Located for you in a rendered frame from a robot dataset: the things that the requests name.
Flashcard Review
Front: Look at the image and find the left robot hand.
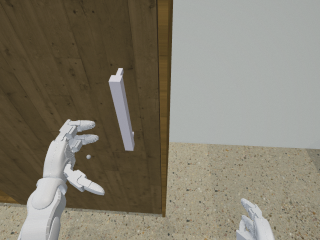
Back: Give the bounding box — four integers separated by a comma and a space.
43, 119, 105, 196

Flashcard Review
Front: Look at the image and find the handle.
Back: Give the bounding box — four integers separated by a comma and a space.
108, 68, 135, 151

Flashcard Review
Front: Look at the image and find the right robot hand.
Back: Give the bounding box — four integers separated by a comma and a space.
236, 198, 275, 240

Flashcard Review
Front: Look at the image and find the left robot forearm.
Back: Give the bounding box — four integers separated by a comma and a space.
17, 177, 68, 240

